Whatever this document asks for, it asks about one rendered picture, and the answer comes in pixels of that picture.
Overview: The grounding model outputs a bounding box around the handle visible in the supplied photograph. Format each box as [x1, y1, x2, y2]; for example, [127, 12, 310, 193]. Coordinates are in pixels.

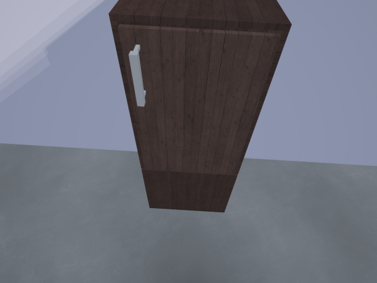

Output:
[129, 45, 146, 107]

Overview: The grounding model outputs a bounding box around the cupboard door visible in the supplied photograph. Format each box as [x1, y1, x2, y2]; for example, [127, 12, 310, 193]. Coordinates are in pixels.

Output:
[118, 24, 281, 175]

